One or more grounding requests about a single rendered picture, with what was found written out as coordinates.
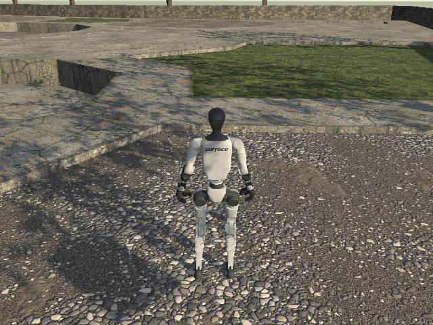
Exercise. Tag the right robot forearm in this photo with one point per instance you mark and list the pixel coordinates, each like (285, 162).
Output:
(248, 180)

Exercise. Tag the robot right thigh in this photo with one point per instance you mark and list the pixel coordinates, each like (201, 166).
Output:
(232, 203)

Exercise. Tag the robot left hand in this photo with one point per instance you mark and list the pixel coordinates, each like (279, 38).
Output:
(183, 193)

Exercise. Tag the right robot foot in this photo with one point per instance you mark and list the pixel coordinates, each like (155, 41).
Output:
(230, 272)

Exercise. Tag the right robot upper arm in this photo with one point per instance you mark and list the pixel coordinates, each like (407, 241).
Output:
(238, 144)

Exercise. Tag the left robot upper arm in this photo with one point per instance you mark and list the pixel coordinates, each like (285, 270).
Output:
(194, 144)

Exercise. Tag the left robot forearm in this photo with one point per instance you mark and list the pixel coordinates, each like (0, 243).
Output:
(183, 180)

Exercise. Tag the robot right hand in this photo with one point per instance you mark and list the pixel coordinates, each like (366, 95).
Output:
(246, 191)

